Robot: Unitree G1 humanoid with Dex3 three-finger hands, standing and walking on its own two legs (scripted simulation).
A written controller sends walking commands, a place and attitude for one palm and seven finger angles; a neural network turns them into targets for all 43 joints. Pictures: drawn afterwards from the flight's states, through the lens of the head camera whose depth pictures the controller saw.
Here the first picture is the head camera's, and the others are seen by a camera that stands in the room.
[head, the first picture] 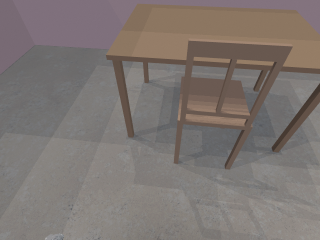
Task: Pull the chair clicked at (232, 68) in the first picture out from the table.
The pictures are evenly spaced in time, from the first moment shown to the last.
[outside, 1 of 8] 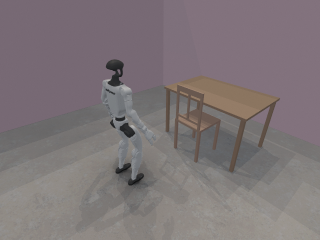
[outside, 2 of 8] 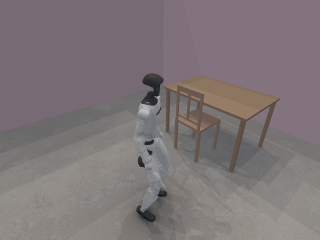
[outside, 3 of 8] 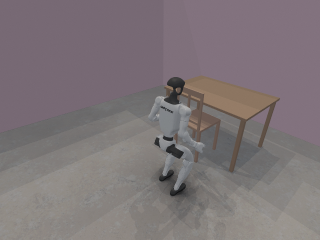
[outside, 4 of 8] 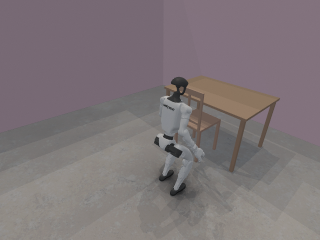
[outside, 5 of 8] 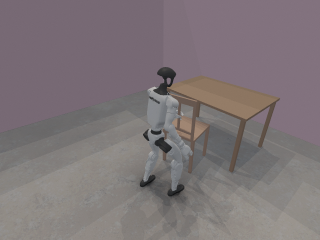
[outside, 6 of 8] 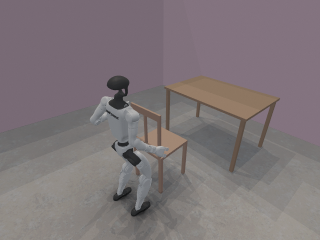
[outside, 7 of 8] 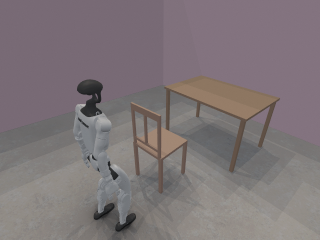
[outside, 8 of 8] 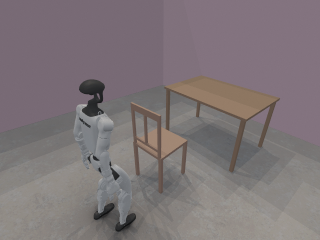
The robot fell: no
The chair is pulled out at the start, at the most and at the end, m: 0.00 0.66 0.66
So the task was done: yes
